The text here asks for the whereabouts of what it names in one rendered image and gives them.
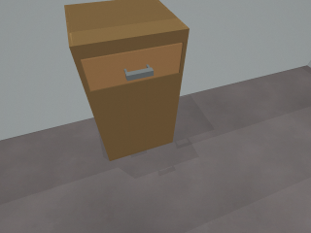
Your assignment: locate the cabinet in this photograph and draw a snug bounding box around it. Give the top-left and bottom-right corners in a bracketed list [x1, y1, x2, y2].
[64, 0, 190, 161]

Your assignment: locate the handle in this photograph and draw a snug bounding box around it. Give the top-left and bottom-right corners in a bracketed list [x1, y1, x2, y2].
[123, 64, 154, 81]

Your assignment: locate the drawer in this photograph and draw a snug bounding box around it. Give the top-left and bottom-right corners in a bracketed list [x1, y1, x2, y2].
[81, 43, 183, 91]

